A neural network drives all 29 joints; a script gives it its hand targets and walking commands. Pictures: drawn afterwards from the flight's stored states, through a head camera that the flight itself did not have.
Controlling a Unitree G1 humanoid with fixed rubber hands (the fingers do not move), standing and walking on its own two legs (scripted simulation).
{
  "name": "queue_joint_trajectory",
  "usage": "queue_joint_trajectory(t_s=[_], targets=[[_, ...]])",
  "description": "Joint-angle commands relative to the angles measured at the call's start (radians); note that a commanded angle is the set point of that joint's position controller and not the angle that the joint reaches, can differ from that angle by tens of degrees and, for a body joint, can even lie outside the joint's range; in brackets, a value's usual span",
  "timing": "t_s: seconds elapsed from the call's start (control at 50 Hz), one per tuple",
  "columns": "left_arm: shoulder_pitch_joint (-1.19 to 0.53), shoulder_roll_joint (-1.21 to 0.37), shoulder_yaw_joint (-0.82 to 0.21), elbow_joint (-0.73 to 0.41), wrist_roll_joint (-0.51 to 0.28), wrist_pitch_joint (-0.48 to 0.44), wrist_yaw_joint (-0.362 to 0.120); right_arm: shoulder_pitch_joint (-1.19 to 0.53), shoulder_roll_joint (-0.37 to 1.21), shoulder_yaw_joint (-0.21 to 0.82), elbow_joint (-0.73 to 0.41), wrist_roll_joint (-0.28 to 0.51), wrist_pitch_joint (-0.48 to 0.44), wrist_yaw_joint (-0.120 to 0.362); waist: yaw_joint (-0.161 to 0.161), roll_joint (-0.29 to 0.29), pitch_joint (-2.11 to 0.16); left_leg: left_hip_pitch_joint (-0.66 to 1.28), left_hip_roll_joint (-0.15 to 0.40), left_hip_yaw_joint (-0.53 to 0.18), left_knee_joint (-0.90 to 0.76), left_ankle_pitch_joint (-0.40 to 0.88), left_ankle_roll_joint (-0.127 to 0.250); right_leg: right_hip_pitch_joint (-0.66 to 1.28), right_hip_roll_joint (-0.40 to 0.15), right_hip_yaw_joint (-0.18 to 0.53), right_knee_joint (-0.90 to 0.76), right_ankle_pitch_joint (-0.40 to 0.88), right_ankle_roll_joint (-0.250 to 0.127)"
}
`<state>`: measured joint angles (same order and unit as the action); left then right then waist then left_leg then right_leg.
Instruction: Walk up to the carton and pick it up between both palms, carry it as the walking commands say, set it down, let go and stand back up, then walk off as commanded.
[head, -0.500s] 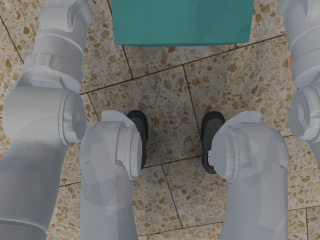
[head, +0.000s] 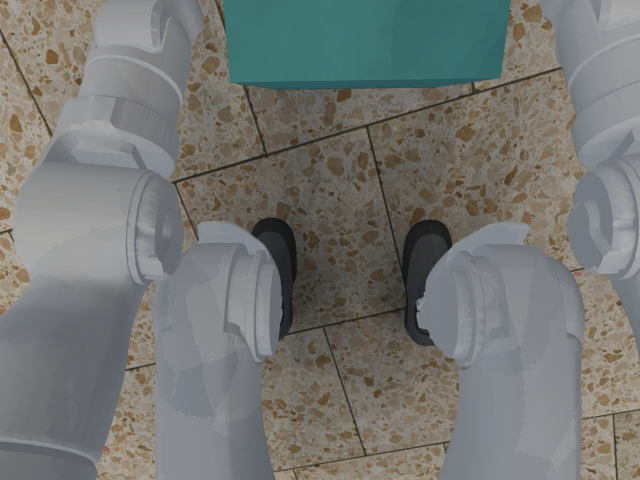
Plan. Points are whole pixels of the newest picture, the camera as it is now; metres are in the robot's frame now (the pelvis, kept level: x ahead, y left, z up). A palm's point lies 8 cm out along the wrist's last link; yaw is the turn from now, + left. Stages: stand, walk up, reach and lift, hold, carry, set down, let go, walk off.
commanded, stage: reach and lift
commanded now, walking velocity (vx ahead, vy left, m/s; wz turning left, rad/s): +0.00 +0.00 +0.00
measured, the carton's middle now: out of the picture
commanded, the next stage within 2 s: none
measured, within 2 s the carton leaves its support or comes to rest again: leaves its support in 0.98 s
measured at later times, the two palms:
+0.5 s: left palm out of the picture +0.56 +0.15 -0.18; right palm out of the picture +0.57 -0.16 -0.18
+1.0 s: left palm out of the picture +0.56 +0.15 -0.17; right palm out of the picture +0.56 -0.16 -0.17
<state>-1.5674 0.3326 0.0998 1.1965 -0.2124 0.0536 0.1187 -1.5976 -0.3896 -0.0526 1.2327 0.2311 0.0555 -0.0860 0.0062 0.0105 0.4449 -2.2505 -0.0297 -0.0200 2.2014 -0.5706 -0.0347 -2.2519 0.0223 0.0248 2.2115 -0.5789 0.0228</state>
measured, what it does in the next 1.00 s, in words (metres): stands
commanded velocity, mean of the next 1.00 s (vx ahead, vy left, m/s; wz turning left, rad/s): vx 0.00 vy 0.00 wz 0.00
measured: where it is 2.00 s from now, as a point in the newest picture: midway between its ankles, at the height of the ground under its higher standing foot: (348, 300)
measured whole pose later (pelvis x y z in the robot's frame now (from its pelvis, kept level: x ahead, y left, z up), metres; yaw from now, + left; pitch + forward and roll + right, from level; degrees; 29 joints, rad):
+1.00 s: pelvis +0.01 +0.00 -0.01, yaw +0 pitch +34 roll +1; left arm -1.45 0.27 0.19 1.00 -0.13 0.19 0.13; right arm -1.46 -0.30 -0.18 1.00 0.10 0.19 -0.09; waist 0.00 0.01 0.41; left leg -2.23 -0.06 -0.03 2.25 -0.62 -0.06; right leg -2.24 0.05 0.03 2.26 -0.63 0.03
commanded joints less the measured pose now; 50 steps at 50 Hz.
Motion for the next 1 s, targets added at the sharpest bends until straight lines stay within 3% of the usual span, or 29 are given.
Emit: queue_joint_trajectory(t_s=[0.0, 0.08, 0.2, 0.26, 0.32, 0.38, 0.46, 0.78, 0.98], targets=[[-0.269, 0.079, 0.015, -0.095, 0.017, -0.018, 0.004, -0.276, -0.084, -0.013, -0.093, -0.015, -0.018, -0.004, -0.002, -0.016, -1.206, 0.579, -0.024, 0.048, -0.15, 0.322, -0.007, 0.566, 0.019, -0.049, -0.156, 0.324, 0.014], [-0.278, 0.041, 0.02, -0.103, 0.036, -0.019, 0.005, -0.284, -0.054, -0.016, -0.102, -0.036, -0.019, -0.007, -0.006, -0.017, -1.199, 0.588, -0.035, 0.051, -0.149, 0.326, -0.009, 0.581, 0.029, -0.049, -0.16, 0.331, 0.013], [-0.339, -0.145, -0.028, -0.128, 0.036, -0.015, -0.036, -0.347, 0.142, 0.039, -0.126, -0.031, -0.011, 0.034, -0.001, -0.021, -1.172, 0.581, -0.046, 0.054, -0.145, 0.323, -0.006, 0.593, 0.042, -0.044, -0.162, 0.333, 0.007], [-0.409, -0.371, -0.053, -0.146, 0.063, 0.002, -0.1, -0.414, 0.379, 0.059, -0.14, -0.056, 0.006, 0.097, -0.003, -0.013, -1.125, 0.56, -0.058, 0.056, -0.137, 0.299, -0.001, 0.57, 0.054, -0.047, -0.156, 0.313, 0.0], [-0.485, -0.683, -0.078, -0.171, 0.101, 0.04, -0.199, -0.476, 0.716, 0.091, -0.179, -0.088, 0.046, 0.195, -0.015, -0.013, -1.059, 0.508, -0.075, 0.062, -0.122, 0.262, 0.007, 0.541, 0.069, -0.058, -0.142, 0.284, -0.008], [-0.469, -0.804, -0.064, -0.194, 0.128, 0.075, -0.255, -0.44, 0.83, 0.067, -0.205, -0.121, 0.081, 0.251, -0.021, -0.014, -1.008, 0.484, -0.084, 0.075, -0.111, 0.242, 0.014, 0.513, 0.081, -0.072, -0.131, 0.267, -0.012], [-0.442, -0.878, -0.076, -0.227, 0.125, 0.1, -0.289, -0.393, 0.911, 0.066, -0.217, -0.127, 0.106, 0.29, -0.021, -0.011, -0.993, 0.48, -0.084, 0.082, -0.096, 0.253, 0.022, 0.483, 0.086, -0.076, -0.122, 0.273, -0.017], [-0.414, -0.963, -0.143, -0.298, 0.049, 0.11, -0.304, -0.347, 0.998, 0.128, -0.269, -0.1, 0.125, 0.312, -0.013, -0.031, -1.034, 0.462, -0.091, 0.089, -0.082, 0.31, 0.031, 0.518, 0.082, -0.071, -0.103, 0.348, -0.028], [-0.572, -1.008, -0.247, -0.465, -0.02, 0.109, -0.264, -0.491, 1.048, 0.211, -0.453, -0.035, 0.121, 0.274, -0.005, -0.034, -1.446, 0.628, -0.096, 0.107, -0.095, 0.431, 0.019, 0.687, 0.09, -0.088, -0.115, 0.465, -0.013]])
